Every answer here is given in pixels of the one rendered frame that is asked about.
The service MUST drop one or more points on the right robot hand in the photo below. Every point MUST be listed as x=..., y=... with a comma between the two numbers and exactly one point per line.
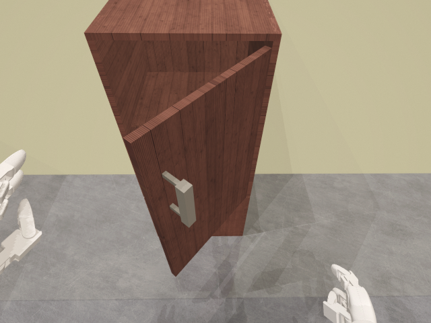
x=353, y=305

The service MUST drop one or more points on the left robot hand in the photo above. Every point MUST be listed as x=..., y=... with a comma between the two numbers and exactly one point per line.
x=22, y=240

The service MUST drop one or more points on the cupboard door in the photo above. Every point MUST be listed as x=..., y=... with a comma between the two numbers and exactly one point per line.
x=208, y=138

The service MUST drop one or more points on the handle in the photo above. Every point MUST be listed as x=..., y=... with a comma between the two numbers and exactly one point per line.
x=185, y=198

